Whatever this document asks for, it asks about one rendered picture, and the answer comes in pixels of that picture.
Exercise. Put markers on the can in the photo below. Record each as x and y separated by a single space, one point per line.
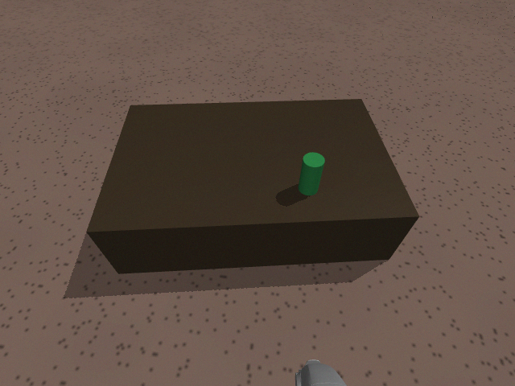
311 171

